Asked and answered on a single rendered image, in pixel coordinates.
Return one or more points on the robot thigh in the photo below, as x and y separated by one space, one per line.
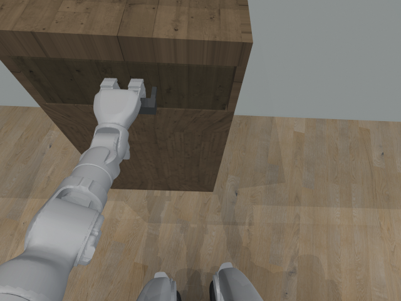
159 289
230 284

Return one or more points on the handle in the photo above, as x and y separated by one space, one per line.
149 105

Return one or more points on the robot left forearm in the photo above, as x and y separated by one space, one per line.
93 176

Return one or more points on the robot right thigh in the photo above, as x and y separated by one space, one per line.
230 284

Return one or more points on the cabinet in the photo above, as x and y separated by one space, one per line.
178 149

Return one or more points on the left robot upper arm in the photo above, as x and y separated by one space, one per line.
66 235

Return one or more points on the drawer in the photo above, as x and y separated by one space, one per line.
77 81

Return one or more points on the robot left thigh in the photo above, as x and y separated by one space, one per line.
159 289

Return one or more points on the robot left hand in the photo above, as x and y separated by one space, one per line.
119 106

